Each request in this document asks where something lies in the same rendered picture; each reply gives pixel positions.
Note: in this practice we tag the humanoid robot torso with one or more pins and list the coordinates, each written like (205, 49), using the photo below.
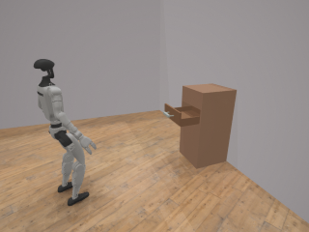
(46, 102)

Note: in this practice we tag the robot left upper arm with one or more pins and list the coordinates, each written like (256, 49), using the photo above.
(39, 102)

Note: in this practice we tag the handle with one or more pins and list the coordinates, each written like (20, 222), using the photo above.
(167, 115)

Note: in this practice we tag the robot right upper arm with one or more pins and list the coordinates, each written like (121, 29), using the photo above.
(56, 97)

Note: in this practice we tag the right robot forearm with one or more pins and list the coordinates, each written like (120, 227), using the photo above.
(66, 123)

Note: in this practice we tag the robot left foot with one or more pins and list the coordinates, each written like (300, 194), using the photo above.
(68, 186)

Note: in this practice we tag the right robot hand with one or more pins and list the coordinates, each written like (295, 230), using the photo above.
(85, 142)

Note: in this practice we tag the cabinet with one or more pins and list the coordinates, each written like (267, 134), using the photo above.
(207, 143)

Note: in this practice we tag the drawer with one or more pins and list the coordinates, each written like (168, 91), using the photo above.
(184, 115)

